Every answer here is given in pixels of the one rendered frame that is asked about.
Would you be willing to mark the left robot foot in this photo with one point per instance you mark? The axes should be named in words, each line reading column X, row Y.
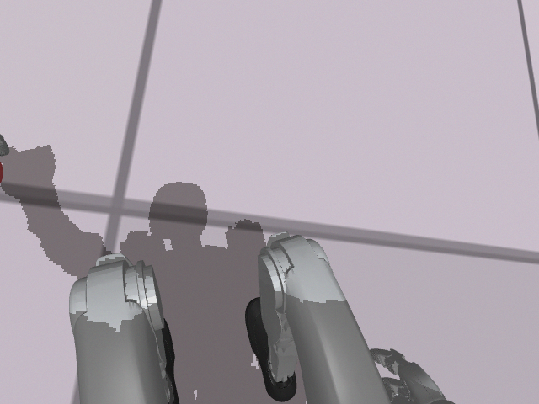
column 170, row 357

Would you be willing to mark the right robot hand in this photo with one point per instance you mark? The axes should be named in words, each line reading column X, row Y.
column 414, row 386

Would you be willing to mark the right robot foot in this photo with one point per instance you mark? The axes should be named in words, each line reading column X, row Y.
column 279, row 391

